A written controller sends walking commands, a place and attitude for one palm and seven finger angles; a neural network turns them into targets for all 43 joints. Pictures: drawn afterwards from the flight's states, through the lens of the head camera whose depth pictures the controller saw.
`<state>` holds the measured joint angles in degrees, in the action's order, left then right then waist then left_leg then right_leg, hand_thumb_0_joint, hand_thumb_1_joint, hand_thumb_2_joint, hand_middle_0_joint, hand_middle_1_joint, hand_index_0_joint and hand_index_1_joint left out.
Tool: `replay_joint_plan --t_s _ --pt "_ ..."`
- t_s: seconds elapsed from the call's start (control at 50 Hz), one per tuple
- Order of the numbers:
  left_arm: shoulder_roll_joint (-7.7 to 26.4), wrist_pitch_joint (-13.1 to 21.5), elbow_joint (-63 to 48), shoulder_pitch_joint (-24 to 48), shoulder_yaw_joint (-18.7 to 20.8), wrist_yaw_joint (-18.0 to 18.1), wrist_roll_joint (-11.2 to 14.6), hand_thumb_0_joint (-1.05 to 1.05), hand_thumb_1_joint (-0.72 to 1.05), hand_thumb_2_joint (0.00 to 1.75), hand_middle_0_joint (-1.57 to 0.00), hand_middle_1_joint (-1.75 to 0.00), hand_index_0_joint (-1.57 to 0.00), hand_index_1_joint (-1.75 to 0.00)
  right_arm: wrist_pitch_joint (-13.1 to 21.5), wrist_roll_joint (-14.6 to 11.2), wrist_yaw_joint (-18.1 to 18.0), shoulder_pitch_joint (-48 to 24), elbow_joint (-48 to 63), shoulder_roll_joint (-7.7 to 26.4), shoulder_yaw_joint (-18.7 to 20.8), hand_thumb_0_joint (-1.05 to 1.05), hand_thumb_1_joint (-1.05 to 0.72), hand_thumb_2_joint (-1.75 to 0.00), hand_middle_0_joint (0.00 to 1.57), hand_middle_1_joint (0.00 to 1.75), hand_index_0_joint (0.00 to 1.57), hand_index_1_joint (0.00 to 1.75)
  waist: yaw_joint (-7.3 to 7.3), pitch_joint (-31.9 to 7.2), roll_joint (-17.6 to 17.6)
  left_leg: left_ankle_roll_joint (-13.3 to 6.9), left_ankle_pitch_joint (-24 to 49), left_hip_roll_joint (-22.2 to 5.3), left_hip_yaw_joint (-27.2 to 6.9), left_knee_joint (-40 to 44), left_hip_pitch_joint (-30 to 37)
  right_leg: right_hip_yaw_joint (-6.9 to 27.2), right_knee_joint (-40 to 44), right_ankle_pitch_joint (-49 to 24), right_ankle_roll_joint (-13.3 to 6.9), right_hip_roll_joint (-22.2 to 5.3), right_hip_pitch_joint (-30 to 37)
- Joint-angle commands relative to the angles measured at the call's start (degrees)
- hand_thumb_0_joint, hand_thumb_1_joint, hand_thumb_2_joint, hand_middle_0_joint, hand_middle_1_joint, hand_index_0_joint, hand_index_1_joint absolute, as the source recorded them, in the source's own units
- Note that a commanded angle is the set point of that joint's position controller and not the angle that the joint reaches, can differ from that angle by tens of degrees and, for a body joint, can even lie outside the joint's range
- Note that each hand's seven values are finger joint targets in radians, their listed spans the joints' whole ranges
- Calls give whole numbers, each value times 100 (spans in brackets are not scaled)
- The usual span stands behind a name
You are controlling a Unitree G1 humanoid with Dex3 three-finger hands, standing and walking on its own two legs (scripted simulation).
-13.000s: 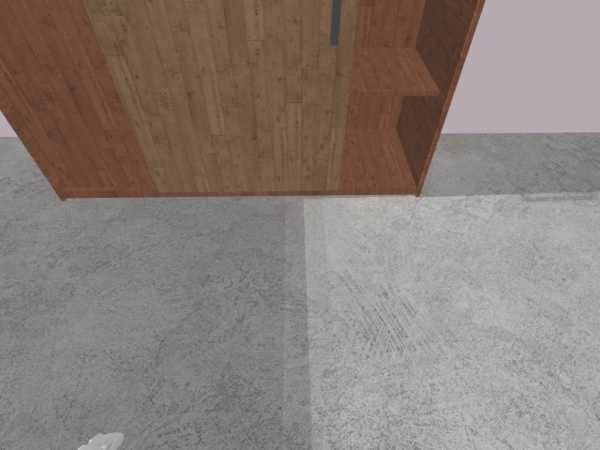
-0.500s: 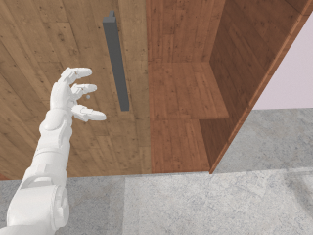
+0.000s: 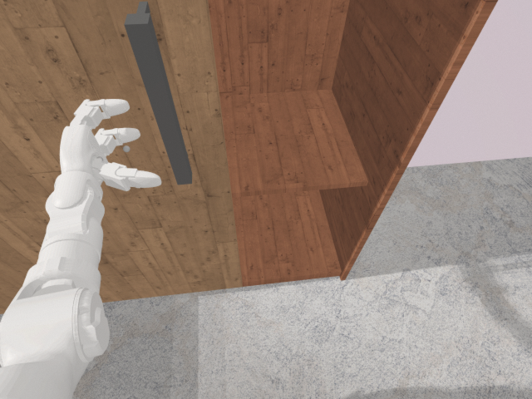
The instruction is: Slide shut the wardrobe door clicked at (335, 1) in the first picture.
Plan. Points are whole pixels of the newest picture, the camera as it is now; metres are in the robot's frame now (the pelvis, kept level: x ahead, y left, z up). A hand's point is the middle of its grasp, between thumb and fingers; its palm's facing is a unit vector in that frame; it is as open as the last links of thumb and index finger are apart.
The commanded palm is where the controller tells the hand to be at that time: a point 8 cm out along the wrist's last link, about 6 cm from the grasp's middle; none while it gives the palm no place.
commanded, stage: move the hooked fingers beside the handle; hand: left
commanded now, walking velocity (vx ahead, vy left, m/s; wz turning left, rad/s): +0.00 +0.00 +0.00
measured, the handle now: (167, 108) +0.52 +0.13 +0.15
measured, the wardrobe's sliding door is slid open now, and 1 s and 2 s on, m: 0.39 0.39 0.39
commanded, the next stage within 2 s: feel for the door with the fingertips in 0.52 s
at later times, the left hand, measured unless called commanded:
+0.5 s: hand (123, 150) +0.46 +0.19 +0.12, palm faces +0.09 -1.00 +0.00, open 14.0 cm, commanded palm +0.43 +0.24 +0.12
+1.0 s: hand (148, 150) +0.46 +0.16 +0.12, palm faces +0.07 -1.00 +0.01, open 14.0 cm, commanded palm +0.43 +0.21 +0.12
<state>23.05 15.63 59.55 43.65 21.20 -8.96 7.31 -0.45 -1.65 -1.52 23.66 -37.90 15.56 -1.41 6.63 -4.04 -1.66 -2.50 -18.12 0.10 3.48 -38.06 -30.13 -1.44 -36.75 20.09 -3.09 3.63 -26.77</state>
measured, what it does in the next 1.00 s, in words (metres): stands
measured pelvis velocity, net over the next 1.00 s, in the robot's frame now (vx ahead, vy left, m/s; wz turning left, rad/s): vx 0.00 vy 0.01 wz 0.01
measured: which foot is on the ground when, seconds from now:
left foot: down 0.00-1.00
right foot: down 0.00-1.00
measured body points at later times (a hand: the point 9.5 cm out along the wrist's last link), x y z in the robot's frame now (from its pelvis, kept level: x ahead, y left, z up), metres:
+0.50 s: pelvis +0.00 +0.00 +0.00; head +0.05 +0.00 +0.45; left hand +0.45 +0.25 +0.12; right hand +0.06 -0.26 -0.12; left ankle +0.00 +0.09 -0.72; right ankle -0.03 -0.08 -0.72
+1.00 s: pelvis +0.00 +0.01 +0.00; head +0.05 +0.00 +0.45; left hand +0.45 +0.21 +0.12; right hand +0.05 -0.25 -0.12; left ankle +0.00 +0.09 -0.72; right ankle -0.03 -0.08 -0.72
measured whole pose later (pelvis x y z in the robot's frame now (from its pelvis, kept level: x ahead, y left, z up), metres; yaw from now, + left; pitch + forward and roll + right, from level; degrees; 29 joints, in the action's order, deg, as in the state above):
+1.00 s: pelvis +0.00 +0.01 +0.00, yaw +1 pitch +10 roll -1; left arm 16.4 15.0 56.4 43.9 15.4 -4.0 7.5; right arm -0.1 -1.5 -0.5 21.4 -37.8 14.8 -1.2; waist 5.6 -4.5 -1.9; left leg -2.9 -18.8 0.8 2.8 -39.5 -30.5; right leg -2.1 -37.9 20.9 -2.6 3.0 -26.7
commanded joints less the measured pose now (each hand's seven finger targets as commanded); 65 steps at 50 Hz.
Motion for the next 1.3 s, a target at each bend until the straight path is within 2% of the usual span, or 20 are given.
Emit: replay_joint_plan --t_s 0.0,0.02,0.08,0.12,0.26,0.32,0.36,0.4,0.52,0.54,0.68,0.76,0.88,0.92,0.94,0.98,1.02,1.08,1.22,1.28 --pt "1420 446 -1787 2429 100 -75 207 0 -50 30 -30 -120 -30 -120 178 -49 -43 219 573 843 352 0 -90 -90 20 30 20 30 -127 -2231 -173 -79 2069 0 -394 143 1621 235 413 -2655 211 -125 712" --pt "1315 396 -1756 2240 34 -102 246 0 -50 30 -30 -120 -30 -120 172 -62 -48 203 591 847 350 0 -90 -90 20 30 20 30 -137 -2232 -180 -74 2050 6 -394 169 1625 234 425 -2629 210 -122 713" --pt "944 238 -1415 2510 -326 -120 281 0 -50 30 -30 -120 -30 -120 172 -96 -74 168 474 835 334 0 -90 -90 20 30 20 30 70 -1613 75 -108 1635 6 -382 179 1413 222 556 -2307 243 -145 382" --pt "982 233 -1491 2634 -317 -66 247 0 -50 30 -30 -120 -30 -120 200 -88 -69 170 454 854 339 0 -90 -90 20 30 20 30 36 -1760 -142 -91 1570 23 -426 192 1519 220 539 -2153 226 -155 312" --pt "1436 389 -1395 2764 35 76 138 0 -50 30 -30 -120 -30 -120 226 -54 -66 134 453 862 303 0 -90 -90 20 30 20 30 -73 -2028 -73 -81 1647 45 -444 128 1444 264 418 -2275 215 -183 536" --pt "1314 380 -1372 2795 -120 20 109 0 -50 30 -30 -120 -30 -120 195 -66 -56 93 519 846 286 0 -90 -90 20 30 20 30 -30 -1978 -158 -77 1722 42 -442 116 1478 247 387 -2335 210 -181 473" --pt "1209 335 -1249 2671 -149 -27 168 0 -50 30 -30 -120 -30 -120 196 -72 -54 92 553 851 281 0 -90 -90 20 30 20 30 -45 -1931 -97 -72 1707 40 -433 108 1452 236 405 -2325 208 -172 447" --pt "1513 292 -1190 2531 122 -43 195 0 -50 30 -30 -120 -30 -120 163 -66 -65 130 595 888 285 0 -90 -90 20 30 20 30 -119 -1984 127 -91 1773 46 -417 112 1287 260 369 -2515 227 -174 659" --pt "1002 329 -1556 2725 -286 -118 239 0 -50 30 -30 -120 -30 -120 148 -76 -49 125 612 835 314 0 -90 -90 20 30 20 30 -19 -2104 -248 -65 1991 16 -459 64 1715 192 358 -2438 200 -137 344" --pt "1226 356 -1622 2632 -83 -86 252 0 -50 30 -30 -120 -30 -120 147 -71 -53 147 580 859 333 0 -90 -90 20 30 20 30 -91 -2184 -166 -48 2034 5 -500 56 1719 185 353 -2424 190 -133 413" --pt "766 260 -1631 2708 -429 58 239 0 -50 30 -30 -120 -30 -120 168 -58 -28 134 500 832 326 0 -90 -90 20 30 20 30 13 -1921 -150 -47 1961 -8 -533 77 1759 127 390 -2209 176 -114 170" --pt "694 319 -1747 2722 -382 252 199 0 -50 30 -30 -120 -30 -120 210 -26 16 140 483 815 350 0 -90 -90 20 30 20 30 -23 -2102 -84 -8 1986 -31 -585 94 1880 85 354 -2110 180 -94 129" --pt "669 315 -1545 2731 -387 479 69 0 -50 30 -30 -120 -30 -120 211 -8 52 155 474 813 342 0 -90 -90 20 30 20 30 -52 -1862 -39 -4 1842 -21 -560 103 1655 82 320 -1998 164 -96 104" --pt "570 354 -1687 2726 -425 538 45 0 -50 30 -30 -120 -30 -120 233 0 71 125 505 782 341 0 -90 -90 20 30 20 30 -103 -2076 -214 20 1968 -16 -570 89 1812 87 276 -2063 151 -86 120" --pt "477 347 -1651 2703 -450 569 61 0 -50 30 -30 -120 -30 -120 239 9 80 129 512 767 340 0 -90 -90 20 30 20 30 -82 -2078 -91 10 1961 -12 -552 71 1785 91 289 -2092 165 -81 136" --pt "692 325 -1376 2653 -293 623 36 0 -50 30 -30 -120 -30 -120 220 15 62 177 472 808 335 0 -90 -90 20 30 20 30 -71 -1853 243 -18 1774 -15 -520 86 1498 111 327 -2052 179 -87 219" --pt "724 375 -1400 3107 -341 647 -25 0 -50 30 -30 -120 -30 -120 228 20 54 170 461 792 317 0 -90 -90 20 30 20 30 18 -1821 128 -31 1519 10 -496 114 1409 154 337 -1934 210 -103 161" --pt "1070 451 -1298 3053 -74 644 -69 0 -50 30 -30 -120 -30 -120 217 39 28 247 464 825 318 0 -90 -90 20 30 20 30 -58 -2069 125 -40 1619 26 -480 69 1386 202 292 -2062 192 -115 363" --pt "714 441 -868 3241 -394 386 12 0 -50 30 -30 -120 -30 -120 223 11 25 319 383 819 320 0 -90 -90 20 30 20 30 134 -1954 -52 -34 1599 11 -486 -1 1471 184 338 -2014 202 -90 34" --pt "954 396 -745 3282 -245 335 28 0 -50 30 -30 -120 -30 -120 201 22 6 424 357 873 335 0 -90 -90 20 30 20 30 119 -1967 64 -46 1539 22 -486 5 1306 199 337 -2009 199 -106 147"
